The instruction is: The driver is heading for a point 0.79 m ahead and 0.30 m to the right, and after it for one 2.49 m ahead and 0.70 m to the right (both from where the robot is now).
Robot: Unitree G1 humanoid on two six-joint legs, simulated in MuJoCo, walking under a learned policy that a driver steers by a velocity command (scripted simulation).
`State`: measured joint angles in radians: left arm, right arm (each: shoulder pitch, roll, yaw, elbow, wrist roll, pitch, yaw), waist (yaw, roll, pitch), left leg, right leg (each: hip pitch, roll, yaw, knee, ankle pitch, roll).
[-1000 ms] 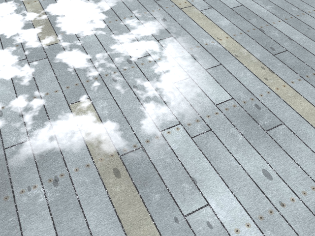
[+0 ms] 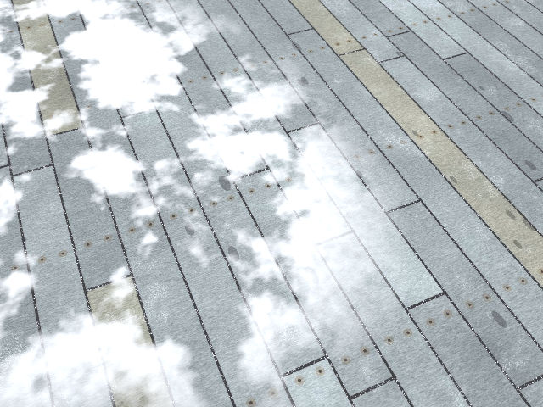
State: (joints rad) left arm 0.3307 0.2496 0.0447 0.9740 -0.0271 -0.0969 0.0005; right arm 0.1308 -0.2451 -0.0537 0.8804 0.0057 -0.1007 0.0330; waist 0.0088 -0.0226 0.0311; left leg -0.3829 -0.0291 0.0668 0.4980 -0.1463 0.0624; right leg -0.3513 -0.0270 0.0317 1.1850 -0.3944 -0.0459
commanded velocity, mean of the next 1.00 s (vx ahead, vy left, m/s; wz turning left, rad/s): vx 0.50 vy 0.00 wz -0.24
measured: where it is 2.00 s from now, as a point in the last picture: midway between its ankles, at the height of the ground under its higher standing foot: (352, 257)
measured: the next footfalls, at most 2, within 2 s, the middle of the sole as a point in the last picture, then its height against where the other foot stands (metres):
right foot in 0.44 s outside the picture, level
left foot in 0.96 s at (270, 312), level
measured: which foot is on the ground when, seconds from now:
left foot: down 0.00-0.44, up 0.46-0.94, down 0.96-1.00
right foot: up 0.00-0.42, down 0.44-0.96, up 0.98-1.00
